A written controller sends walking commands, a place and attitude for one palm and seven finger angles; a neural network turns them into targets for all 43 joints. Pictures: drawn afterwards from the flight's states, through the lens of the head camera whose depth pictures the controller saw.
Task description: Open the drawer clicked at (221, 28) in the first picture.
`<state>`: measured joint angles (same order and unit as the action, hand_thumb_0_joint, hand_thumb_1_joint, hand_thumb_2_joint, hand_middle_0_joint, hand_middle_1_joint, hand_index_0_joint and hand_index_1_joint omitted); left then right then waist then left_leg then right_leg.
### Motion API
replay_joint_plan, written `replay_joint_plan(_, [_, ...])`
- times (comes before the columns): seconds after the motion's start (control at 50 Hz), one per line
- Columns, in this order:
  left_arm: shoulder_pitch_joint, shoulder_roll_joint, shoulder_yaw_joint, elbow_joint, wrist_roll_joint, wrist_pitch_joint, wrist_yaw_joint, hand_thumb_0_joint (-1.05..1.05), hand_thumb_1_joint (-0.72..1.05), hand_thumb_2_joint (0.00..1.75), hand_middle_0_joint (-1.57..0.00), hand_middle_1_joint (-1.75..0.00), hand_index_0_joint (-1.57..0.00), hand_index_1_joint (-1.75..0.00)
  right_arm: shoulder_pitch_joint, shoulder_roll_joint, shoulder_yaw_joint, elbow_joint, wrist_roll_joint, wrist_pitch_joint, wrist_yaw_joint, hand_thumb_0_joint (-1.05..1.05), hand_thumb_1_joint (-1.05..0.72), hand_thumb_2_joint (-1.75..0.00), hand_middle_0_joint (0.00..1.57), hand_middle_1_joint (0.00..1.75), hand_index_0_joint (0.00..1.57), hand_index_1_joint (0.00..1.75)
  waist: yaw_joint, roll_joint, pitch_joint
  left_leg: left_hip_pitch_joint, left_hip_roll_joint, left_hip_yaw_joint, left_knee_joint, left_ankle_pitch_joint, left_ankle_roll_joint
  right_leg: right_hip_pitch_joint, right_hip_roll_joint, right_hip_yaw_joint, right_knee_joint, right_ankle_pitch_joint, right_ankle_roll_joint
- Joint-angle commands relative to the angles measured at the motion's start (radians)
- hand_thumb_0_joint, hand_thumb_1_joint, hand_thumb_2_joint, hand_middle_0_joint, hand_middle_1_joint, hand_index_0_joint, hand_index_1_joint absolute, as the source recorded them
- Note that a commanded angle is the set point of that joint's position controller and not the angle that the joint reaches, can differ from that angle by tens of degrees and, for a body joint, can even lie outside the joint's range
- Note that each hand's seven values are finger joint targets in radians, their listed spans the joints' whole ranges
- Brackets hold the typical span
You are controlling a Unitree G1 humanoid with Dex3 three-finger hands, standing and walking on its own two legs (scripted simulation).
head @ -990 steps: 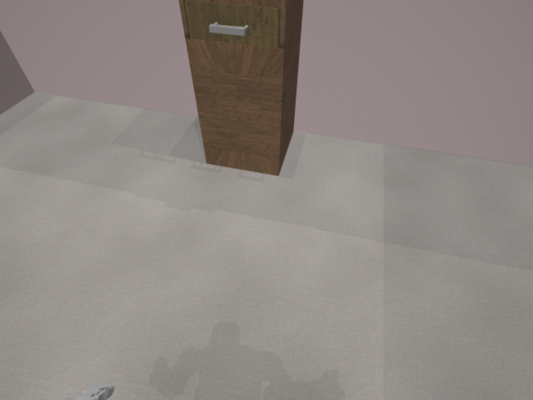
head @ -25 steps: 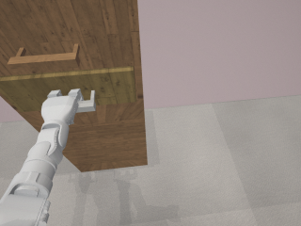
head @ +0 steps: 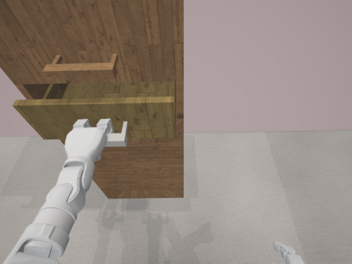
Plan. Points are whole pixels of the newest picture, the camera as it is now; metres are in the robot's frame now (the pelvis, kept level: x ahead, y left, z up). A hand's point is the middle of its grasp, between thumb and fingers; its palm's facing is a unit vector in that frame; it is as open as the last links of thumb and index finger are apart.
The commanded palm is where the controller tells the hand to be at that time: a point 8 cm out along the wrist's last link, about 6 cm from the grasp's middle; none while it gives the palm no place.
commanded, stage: pull the drawer open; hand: left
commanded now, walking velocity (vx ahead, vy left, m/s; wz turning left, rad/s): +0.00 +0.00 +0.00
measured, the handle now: (99, 133) +0.42 +0.23 +0.04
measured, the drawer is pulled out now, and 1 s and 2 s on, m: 0.07 0.18 0.30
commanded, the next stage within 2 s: none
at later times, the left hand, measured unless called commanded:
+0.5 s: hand (95, 154) +0.37 +0.23 +0.01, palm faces -0.06 -0.03 -1.00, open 5.5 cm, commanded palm +0.33 +0.23 +0.07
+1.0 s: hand (85, 195) +0.26 +0.22 +0.01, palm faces +0.02 -0.11 -0.99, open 5.7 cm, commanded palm +0.24 +0.23 +0.07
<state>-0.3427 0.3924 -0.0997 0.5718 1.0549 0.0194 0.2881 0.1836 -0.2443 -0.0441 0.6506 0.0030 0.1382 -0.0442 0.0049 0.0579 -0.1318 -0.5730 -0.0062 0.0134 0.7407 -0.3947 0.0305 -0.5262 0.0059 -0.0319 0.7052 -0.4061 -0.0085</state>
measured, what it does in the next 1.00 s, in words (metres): stands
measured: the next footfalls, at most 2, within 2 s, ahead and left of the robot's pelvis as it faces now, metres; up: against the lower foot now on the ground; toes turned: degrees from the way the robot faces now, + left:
none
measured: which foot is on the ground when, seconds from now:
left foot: down 0.00-1.00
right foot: down 0.00-1.00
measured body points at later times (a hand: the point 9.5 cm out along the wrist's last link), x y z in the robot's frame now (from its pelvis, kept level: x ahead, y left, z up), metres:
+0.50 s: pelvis -0.03 -0.01 +0.00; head +0.03 -0.03 +0.44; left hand +0.36 +0.23 +0.07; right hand +0.02 -0.29 -0.14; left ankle -0.03 +0.10 -0.71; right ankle -0.04 -0.12 -0.71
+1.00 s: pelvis +0.00 +0.01 +0.00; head +0.03 -0.01 +0.45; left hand +0.25 +0.22 +0.07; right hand +0.20 -0.23 -0.09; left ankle -0.03 +0.10 -0.71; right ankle -0.04 -0.12 -0.71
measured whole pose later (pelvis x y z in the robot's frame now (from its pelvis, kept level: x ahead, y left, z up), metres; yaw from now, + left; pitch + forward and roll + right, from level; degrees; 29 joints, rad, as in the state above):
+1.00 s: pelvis +0.00 +0.01 +0.00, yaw -1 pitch +9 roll -1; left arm 0.20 0.35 -0.13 0.06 1.03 0.09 0.35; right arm 0.11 -0.24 -0.03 0.60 0.00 0.09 0.00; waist 0.04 0.06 -0.13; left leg -0.48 -0.01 0.05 0.72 -0.40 0.04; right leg -0.45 0.00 0.00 0.70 -0.41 0.00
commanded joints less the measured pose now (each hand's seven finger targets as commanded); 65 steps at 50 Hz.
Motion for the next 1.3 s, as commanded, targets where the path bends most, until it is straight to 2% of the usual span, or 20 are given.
replay_joint_plan(0.0, [-0.384,0.23,0.125,-0.146,-0.019,-0.01,0.033,0.0,0.9,0.9,-0.4,-1.35,-0.4,-1.35,0.066,-0.134,-0.053,-0.081,-0.003,-0.022,-0.024,0.0,-0.9,-0.9,0.2,0.3,0.2,0.3,-0.037,-0.031,-0.336,0.245,-0.013,0.001,-0.034,0.522,0.008,0.1,0.037,0.0,-0.046,0.484,-0.029])
replay_joint_plan(0.14, [-0.432,0.256,0.141,-0.052,-0.021,-0.066,0.033,0.0,0.9,0.9,-0.4,-1.35,-0.4,-1.35,0.078,-0.134,-0.053,-0.075,0.002,-0.031,-0.036,0.0,-0.9,-0.9,0.2,0.3,0.2,0.3,-0.04,-0.056,-0.286,0.174,-0.023,0.007,-0.043,0.396,0.015,0.082,0.035,0.009,-0.057,0.418,-0.029])
replay_joint_plan(0.2, [-0.465,0.285,0.16,-0.048,-0.013,-0.092,0.042,0.0,0.9,0.9,-0.4,-1.35,-0.4,-1.35,0.092,-0.137,-0.058,-0.069,0.002,-0.035,-0.037,0.0,-0.9,-0.9,0.2,0.3,0.2,0.3,-0.036,-0.037,-0.322,0.164,-0.025,0.008,-0.039,0.389,0.016,0.092,0.033,0.018,-0.052,0.422,-0.03])
replay_joint_plan(0.26, [-0.483,0.265,0.14,-0.012,-0.007,-0.103,0.052,0.0,0.9,0.9,-0.4,-1.35,-0.4,-1.35,0.099,-0.136,-0.061,-0.061,0.005,-0.039,-0.037,0.0,-0.9,-0.9,0.2,0.3,0.2,0.3,-0.047,-0.036,-0.288,0.144,-0.025,0.009,-0.043,0.324,0.017,0.054,0.034,0.019,-0.063,0.355,-0.029])
replay_joint_plan(0.36, [-0.514,0.295,0.161,0.002,-0.009,-0.117,0.075,0.0,0.9,0.9,-0.4,-1.35,-0.4,-1.35,0.122,-0.14,-0.068,-0.046,0.007,-0.046,-0.037,0.0,-0.9,-0.9,0.2,0.3,0.2,0.3,-0.048,-0.034,-0.325,0.131,-0.026,0.014,-0.038,0.312,0.021,0.074,0.033,0.03,-0.063,0.361,-0.027])
replay_joint_plan(0.48, [-0.238,0.256,0.18,-0.08,-0.05,-0.114,0.074,0.0,0.9,0.9,-0.4,-1.35,-0.4,-1.35,0.082,-0.138,-0.073,-0.087,0.013,-0.053,-0.022,0.0,-0.9,-0.9,0.2,0.3,0.2,0.3,0.007,-0.044,-0.36,0.141,-0.022,0.02,-0.067,0.352,0.019,0.16,0.039,0.033,-0.069,0.404,-0.033])
replay_joint_plan(0.54, [-0.115,0.215,0.16,-0.162,-0.066,-0.101,0.074,0.0,0.9,0.9,-0.4,-1.35,-0.4,-1.35,0.053,-0.136,-0.07,-0.109,0.018,-0.061,-0.015,0.0,-0.9,-0.9,0.2,0.3,0.2,0.3,0.017,-0.038,-0.312,0.152,-0.015,0.023,-0.084,0.351,0.017,0.149,0.041,0.026,-0.079,0.391,-0.034])
replay_joint_plan(0.58, [-0.012,0.251,0.207,-0.222,-0.068,-0.087,0.082,0.0,0.9,0.9,-0.4,-1.35,-0.4,-1.35,0.034,-0.141,-0.069,-0.118,0.015,-0.064,-0.01,0.0,-0.9,-0.9,0.2,0.3,0.2,0.3,0.036,-0.04,-0.314,0.161,-0.01,0.022,-0.091,0.393,0.015,0.177,0.042,0.027,-0.076,0.419,-0.037])
replay_joint_plan(0.62, [0.064,0.197,0.169,-0.306,-0.073,-0.065,0.087,0.0,0.9,0.9,-0.4,-1.35,-0.4,-1.35,0.012,-0.136,-0.067,-0.134,0.018,-0.07,-0.003,0.0,-0.9,-0.9,0.2,0.3,0.2,0.3,0.031,-0.024,-0.29,0.184,-0.006,0.023,-0.095,0.421,0.012,0.164,0.042,0.019,-0.075,0.438,-0.035])
replay_joint_plan(0.7, [0.233,0.197,0.191,-0.439,-0.066,-0.008,0.104,0.0,0.9,0.9,-0.4,-1.35,-0.4,-1.35,-0.027,-0.136,-0.061,-0.151,0.013,-0.078,0.012,0.0,-0.9,-0.9,0.2,0.3,0.2,0.3,0.047,-0.012,-0.273,0.227,0.009,0.008,-0.098,0.508,0.003,0.155,0.041,0.007,-0.064,0.436,-0.033])
replay_joint_plan(0.8, [0.375,0.134,0.147,-0.577,-0.061,0.066,0.107,0.0,0.9,0.9,-0.4,-1.35,-0.4,-1.35,-0.073,-0.126,-0.047,-0.168,0.005,-0.085,0.029,0.0,-0.9,-0.9,0.2,0.3,0.2,0.3,0.048,-0.014,-0.243,0.276,0.024,-0.009,-0.09,0.599,-0.011,0.138,0.037,-0.011,-0.049,0.442,-0.029])
replay_joint_plan(0.88, [0.449,0.13,0.143,-0.706,-0.056,0.087,0.105,0.0,0.9,0.9,-0.4,-1.35,-0.4,-1.35,-0.113,-0.118,-0.039,-0.183,-0.004,-0.089,0.035,0.0,-0.9,-0.9,0.2,0.3,0.2,0.3,0.057,-0.008,-0.256,0.321,0.031,-0.02,-0.082,0.654,-0.018,0.144,0.036,-0.013,-0.042,0.452,-0.029])
replay_joint_plan(0.92, [0.527,0.102,0.12,-0.738,-0.053,0.093,0.105,0.0,0.9,0.9,-0.4,-1.35,-0.4,-1.35,-0.131,-0.103,-0.029,-0.192,-0.006,-0.092,0.042,0.0,-0.9,-0.9,0.2,0.3,0.2,0.3,0.063,-0.001,-0.224,0.328,0.029,-0.021,-0.076,0.668,-0.021,0.137,0.033,-0.016,-0.038,0.465,-0.027])
replay_joint_plan(0.94, [0.342,0.122,0.116,-0.705,-0.036,0.098,0.106,0.0,0.9,0.9,-0.4,-1.35,-0.4,-1.35,-0.13,-0.115,-0.023,-0.165,-0.008,-0.082,0.032,0.0,-0.9,-0.9,0.2,0.3,0.2,0.3,0.02,-0.03,-0.187,0.314,0.027,-0.028,-0.075,0.604,-0.022,0.094,0.036,-0.02,-0.043,0.433,-0.025])
replay_joint_plan(0.96, [0.168,0.135,0.104,-0.68,-0.018,0.095,0.109,0.0,0.9,0.9,-0.4,-1.35,-0.4,-1.35,-0.124,-0.117,-0.022,-0.149,-0.014,-0.077,0.019,0.0,-0.9,-0.9,0.2,0.3,0.2,0.3,-0.005,-0.019,-0.149,0.302,0.021,-0.027,-0.077,0.528,-0.019,0.055,0.036,-0.021,-0.05,0.388,-0.026])
replay_joint_plan(1.02, [0.268,0.132,0.117,-0.631,0.0,0.094,0.109,0.0,0.9,0.9,-0.4,-1.35,-0.4,-1.35,-0.135,-0.097,-0.015,-0.153,-0.02,-0.079,0.008,0.0,-0.9,-0.9,0.2,0.3,0.2,0.3,0.034,-0.015,-0.16,0.306,0.007,-0.021,-0.086,0.49,-0.018,0.079,0.041,-0.021,-0.054,0.359,-0.035])
replay_joint_plan(1.1, [0.242,0.155,0.123,-0.634,-0.012,0.086,0.084,0.0,0.9,0.9,-0.4,-1.35,-0.4,-1.35,-0.154,-0.089,-0.009,-0.145,-0.02,-0.073,-0.005,0.0,-0.9,-0.9,0.2,0.3,0.2,0.3,0.049,0.006,-0.227,0.33,-0.005,-0.013,-0.081,0.493,-0.02,0.127,0.034,-0.005,-0.057,0.407,-0.035])
replay_joint_plan(1.18, [0.214,0.184,0.15,-0.586,-0.031,0.063,0.055,0.0,0.9,0.9,-0.4,-1.35,-0.4,-1.35,-0.167,-0.09,-0.001,-0.141,-0.023,-0.072,-0.024,0.0,-0.9,-0.9,0.2,0.3,0.2,0.3,0.046,-0.064,-0.196,0.276,-0.019,-0.003,-0.088,0.415,-0.008,0.163,0.03,0.012,-0.076,0.433,-0.03])
replay_joint_plan(1.24, [0.19,0.17,0.136,-0.575,-0.038,0.038,0.043,0.0,0.9,0.9,-0.4,-1.35,-0.4,-1.35,-0.171,-0.086,0.0,-0.138,-0.023,-0.076,-0.031,0.0,-0.9,-0.9,0.2,0.3,0.2,0.3,0.043,-0.043,-0.177,0.26,-0.027,0.003,-0.088,0.378,-0.003,0.155,0.024,0.019,-0.083,0.433,-0.027])
replay_joint_plan(1.28, [0.292,0.198,0.182,-0.579,-0.044,0.02,0.041,0.0,0.9,0.9,-0.4,-1.35,-0.4,-1.35,-0.172,-0.088,-0.003,-0.15,-0.025,-0.083,-0.029,0.0,-0.9,-0.9,0.2,0.3,0.2,0.3,0.071,-0.054,-0.2,0.252,-0.028,0.004,-0.091,0.395,-0.003,0.198,0.024,0.028,-0.081,0.463,-0.03])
